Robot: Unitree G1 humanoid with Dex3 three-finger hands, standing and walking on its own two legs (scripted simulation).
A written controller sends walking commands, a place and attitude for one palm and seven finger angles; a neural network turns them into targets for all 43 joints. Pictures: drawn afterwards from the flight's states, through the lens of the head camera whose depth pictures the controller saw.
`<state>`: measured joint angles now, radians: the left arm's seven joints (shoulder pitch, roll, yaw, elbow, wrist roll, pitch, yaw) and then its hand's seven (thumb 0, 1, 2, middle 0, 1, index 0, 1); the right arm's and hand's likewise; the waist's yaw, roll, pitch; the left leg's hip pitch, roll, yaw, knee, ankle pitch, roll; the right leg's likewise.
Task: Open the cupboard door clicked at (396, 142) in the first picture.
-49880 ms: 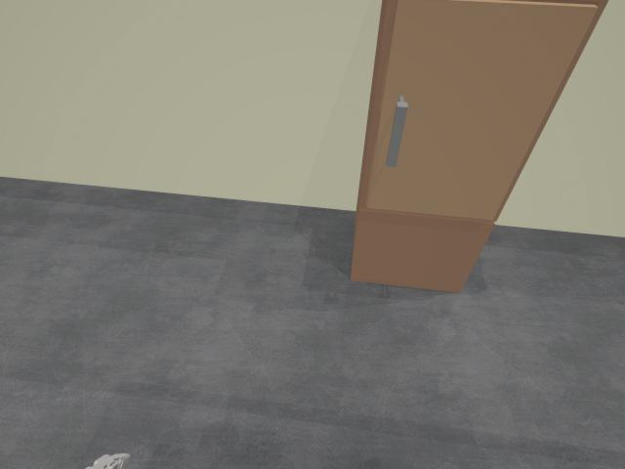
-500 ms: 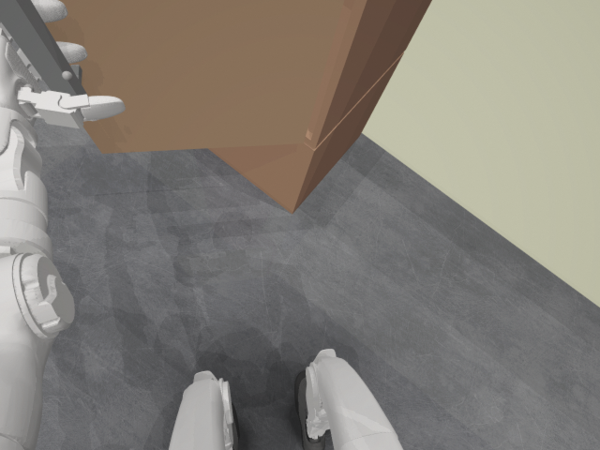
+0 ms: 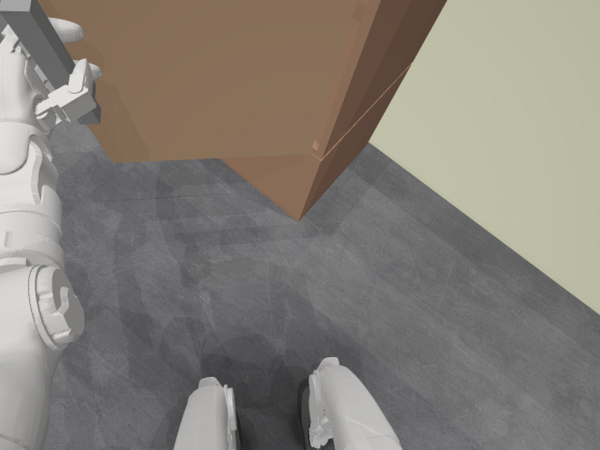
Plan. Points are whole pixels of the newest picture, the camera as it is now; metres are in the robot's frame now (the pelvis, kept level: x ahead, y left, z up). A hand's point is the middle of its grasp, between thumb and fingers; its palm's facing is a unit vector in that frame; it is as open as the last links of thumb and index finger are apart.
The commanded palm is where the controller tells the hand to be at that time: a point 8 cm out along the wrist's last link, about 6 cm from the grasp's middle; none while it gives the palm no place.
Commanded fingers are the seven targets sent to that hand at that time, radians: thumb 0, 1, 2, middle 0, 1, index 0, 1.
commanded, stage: pull the door open along its arc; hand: left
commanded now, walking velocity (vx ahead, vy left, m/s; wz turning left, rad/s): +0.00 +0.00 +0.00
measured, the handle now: (62, 55) +0.59 +0.24 +0.05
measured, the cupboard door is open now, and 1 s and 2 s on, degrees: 46 85 87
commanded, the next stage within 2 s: open thumb and fingers to let go in 1.06 s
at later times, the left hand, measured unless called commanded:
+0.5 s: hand (89, 143) +0.47 +0.20 +0.05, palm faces -0.01 -1.00 -0.02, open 6.3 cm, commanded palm +0.41 +0.24 +0.05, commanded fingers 0.00 0.90 0.90 -0.40 -1.35 -0.40 -1.35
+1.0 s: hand (193, 255) +0.34 +0.09 +0.05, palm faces +0.42 -0.91 -0.01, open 6.6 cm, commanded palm +0.27 +0.15 +0.05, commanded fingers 0.00 0.90 0.90 -0.40 -1.35 -0.40 -1.35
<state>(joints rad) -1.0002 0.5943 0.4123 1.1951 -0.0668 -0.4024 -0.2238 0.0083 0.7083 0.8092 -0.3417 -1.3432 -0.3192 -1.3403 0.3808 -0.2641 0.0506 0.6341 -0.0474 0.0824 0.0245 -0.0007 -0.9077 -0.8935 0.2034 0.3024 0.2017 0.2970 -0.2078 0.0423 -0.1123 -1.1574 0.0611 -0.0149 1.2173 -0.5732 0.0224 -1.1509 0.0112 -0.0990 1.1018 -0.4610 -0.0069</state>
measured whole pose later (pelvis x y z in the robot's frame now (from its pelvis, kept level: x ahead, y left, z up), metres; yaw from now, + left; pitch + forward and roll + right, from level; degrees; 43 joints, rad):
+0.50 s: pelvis +0.01 +0.00 +0.02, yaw -2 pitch +26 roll -3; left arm -0.56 0.43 0.41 0.83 -0.17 -0.40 -0.27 0.00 0.67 0.70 -0.32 -1.33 -0.33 -1.35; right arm 0.39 -0.25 0.03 0.55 0.00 0.10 0.04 0.00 -0.91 -0.89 0.20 0.30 0.20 0.30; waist -0.16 0.04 -0.15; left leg -1.00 0.07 0.04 1.11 -0.56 0.03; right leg -1.03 0.03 -0.04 1.02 -0.44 0.00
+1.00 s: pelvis +0.00 -0.03 +0.02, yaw +1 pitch +18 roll +1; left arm -0.08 -0.06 -0.01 0.36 0.06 -0.42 0.49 0.01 0.64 0.71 -0.32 -1.25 -0.31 -1.28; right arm 0.17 -0.16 0.01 0.54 -0.08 0.05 0.04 0.01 -0.91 -0.89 0.20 0.30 0.20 0.30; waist -0.02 0.01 -0.17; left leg -0.86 0.03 0.03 1.09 -0.55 -0.02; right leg -0.92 -0.01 -0.04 1.10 -0.49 -0.04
